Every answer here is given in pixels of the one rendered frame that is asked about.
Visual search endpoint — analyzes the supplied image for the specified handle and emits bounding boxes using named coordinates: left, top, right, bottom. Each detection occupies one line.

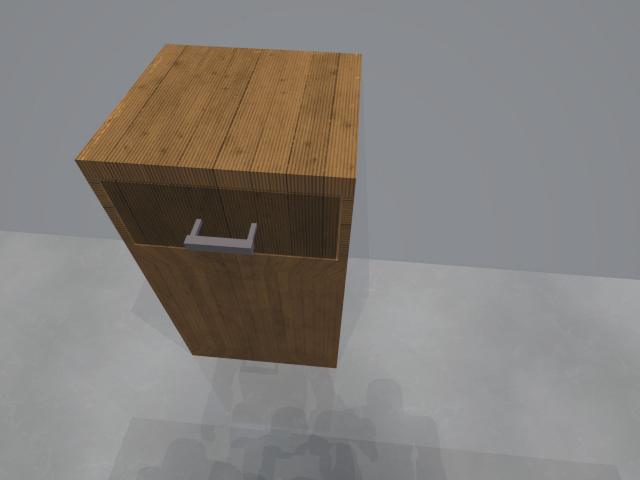
left=184, top=219, right=257, bottom=255

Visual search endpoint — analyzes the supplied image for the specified cabinet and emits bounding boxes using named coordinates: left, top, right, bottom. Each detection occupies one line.
left=74, top=44, right=362, bottom=368

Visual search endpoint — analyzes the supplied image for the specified drawer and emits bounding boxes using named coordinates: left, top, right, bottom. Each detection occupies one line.
left=100, top=179, right=341, bottom=259

